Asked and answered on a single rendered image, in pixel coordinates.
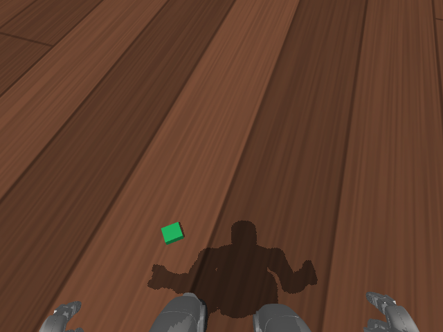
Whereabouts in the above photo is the left robot hand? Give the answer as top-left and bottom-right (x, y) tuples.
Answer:
(39, 301), (84, 332)

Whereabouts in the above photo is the small box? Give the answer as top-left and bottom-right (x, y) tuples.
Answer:
(161, 222), (183, 245)

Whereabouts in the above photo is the right robot hand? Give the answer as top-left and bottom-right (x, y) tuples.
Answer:
(363, 292), (419, 332)

